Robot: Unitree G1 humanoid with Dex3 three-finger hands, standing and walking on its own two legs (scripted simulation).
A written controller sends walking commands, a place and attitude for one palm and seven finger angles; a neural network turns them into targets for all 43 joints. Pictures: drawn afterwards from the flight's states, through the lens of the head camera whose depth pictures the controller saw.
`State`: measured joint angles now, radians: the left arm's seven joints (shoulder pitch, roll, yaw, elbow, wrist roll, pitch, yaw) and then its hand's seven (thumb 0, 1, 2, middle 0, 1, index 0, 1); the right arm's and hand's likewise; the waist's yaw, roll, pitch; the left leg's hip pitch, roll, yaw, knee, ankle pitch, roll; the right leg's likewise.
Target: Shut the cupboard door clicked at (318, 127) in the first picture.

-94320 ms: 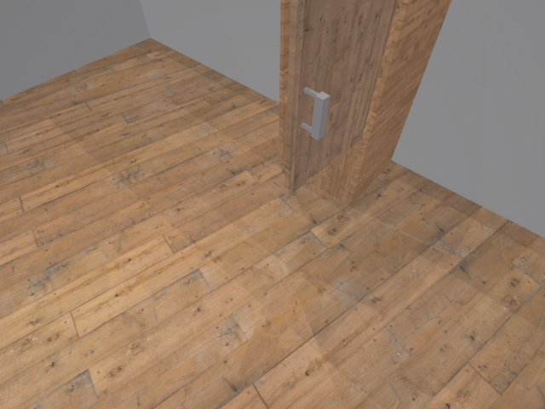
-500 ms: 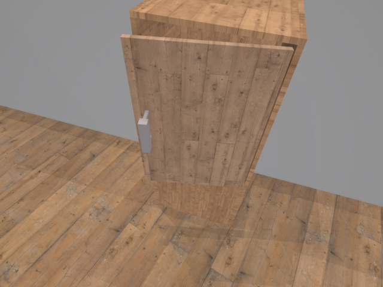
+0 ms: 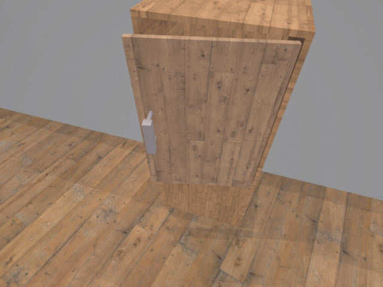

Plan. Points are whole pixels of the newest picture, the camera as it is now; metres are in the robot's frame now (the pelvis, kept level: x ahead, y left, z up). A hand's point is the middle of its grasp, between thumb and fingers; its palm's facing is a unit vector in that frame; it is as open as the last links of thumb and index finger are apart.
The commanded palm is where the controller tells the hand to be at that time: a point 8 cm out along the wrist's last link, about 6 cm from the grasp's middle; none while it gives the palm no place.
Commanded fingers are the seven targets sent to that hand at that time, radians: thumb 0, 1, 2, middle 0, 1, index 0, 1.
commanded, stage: look again from close up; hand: left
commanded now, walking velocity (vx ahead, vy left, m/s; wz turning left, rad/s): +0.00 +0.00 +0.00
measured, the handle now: (151, 132) +0.55 +0.15 -0.02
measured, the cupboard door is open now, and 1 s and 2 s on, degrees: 13 13 13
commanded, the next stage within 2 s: shuffle to correct the standing spot in 0.32 s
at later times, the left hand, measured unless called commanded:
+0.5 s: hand out of the picture +0.05 +0.20 -0.17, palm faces -0.02 -0.98 -0.19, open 7.3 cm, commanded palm none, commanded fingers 0.00 0.90 0.90 -0.20 -0.30 -0.20 -0.30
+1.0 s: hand out of the picture +0.04 +0.12 -0.17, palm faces +0.00 -0.99 -0.14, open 7.3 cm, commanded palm none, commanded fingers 0.00 0.90 0.90 -0.20 -0.30 -0.20 -0.30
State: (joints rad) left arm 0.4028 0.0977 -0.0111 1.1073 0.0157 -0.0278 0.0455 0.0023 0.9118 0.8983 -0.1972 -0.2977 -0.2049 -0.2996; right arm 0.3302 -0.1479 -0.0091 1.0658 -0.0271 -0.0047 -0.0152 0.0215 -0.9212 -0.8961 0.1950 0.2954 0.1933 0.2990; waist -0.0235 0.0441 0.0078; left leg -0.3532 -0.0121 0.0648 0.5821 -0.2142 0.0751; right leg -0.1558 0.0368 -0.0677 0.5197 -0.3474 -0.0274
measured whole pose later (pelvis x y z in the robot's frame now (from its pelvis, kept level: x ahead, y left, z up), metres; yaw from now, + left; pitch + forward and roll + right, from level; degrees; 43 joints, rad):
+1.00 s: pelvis +0.05 -0.04 +0.01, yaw -4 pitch +1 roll -1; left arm 0.38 0.13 0.02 1.06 0.03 -0.02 0.02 0.00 0.91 0.90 -0.20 -0.30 -0.20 -0.30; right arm 0.32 -0.15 -0.04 1.09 -0.03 0.02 0.00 0.01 -0.91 -0.90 0.20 0.30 0.19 0.30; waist 0.01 -0.01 -0.01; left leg -0.45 0.04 0.08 0.95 -0.41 0.04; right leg -0.21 0.00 -0.10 0.49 -0.29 -0.03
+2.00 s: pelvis +0.06 -0.06 +0.01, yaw -4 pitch -1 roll -1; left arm 0.34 0.13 -0.02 1.09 0.02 -0.01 0.04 0.00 0.92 0.90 -0.20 -0.30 -0.20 -0.30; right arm 0.31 -0.14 0.00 1.11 -0.02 0.01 -0.01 0.01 -0.91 -0.90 0.20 0.30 0.19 0.30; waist -0.01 0.02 0.04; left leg -0.30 0.04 0.09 0.51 -0.19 0.02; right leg -0.16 0.03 -0.11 0.45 -0.28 -0.04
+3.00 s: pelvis +0.04 -0.05 -0.07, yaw -1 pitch +9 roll +0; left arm 0.35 0.17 0.08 0.24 -0.22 -0.54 -0.29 0.00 0.91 0.90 -0.37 -0.49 -0.38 -0.49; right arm 0.19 -0.25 -0.04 0.56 0.01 -0.24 0.02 0.02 -0.90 -0.90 0.20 0.30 0.20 0.30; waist -0.01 -0.06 -0.13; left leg -0.83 -0.01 0.07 1.07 -0.41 0.06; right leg -0.77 0.00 -0.06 1.11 -0.49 -0.04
